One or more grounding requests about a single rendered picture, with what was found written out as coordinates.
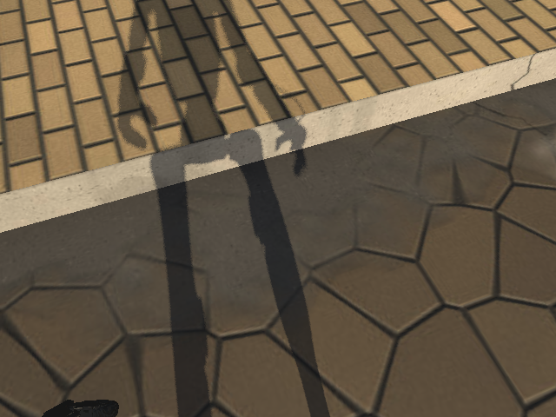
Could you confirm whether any robot left hand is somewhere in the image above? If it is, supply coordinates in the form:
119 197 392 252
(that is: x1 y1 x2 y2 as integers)
42 400 119 417

